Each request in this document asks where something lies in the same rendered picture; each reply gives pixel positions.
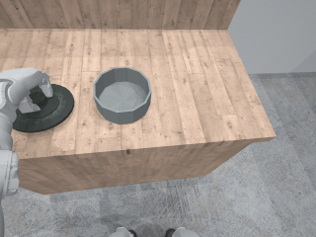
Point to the lid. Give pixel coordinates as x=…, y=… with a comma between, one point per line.
x=56, y=110

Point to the robot left hand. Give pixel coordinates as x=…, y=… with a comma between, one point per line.
x=30, y=77

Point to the table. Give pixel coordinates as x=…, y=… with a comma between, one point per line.
x=203, y=109

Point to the pot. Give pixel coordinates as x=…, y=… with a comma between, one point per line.
x=122, y=94

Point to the robot shin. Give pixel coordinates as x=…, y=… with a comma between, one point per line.
x=121, y=229
x=179, y=229

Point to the left robot upper arm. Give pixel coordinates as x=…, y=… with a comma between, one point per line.
x=9, y=180

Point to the left robot forearm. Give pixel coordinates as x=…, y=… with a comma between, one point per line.
x=12, y=93

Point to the knob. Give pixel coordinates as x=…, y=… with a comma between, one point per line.
x=38, y=98

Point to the robot left shin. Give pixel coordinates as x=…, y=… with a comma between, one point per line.
x=121, y=229

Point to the robot right shin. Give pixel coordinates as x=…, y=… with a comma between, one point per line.
x=179, y=229

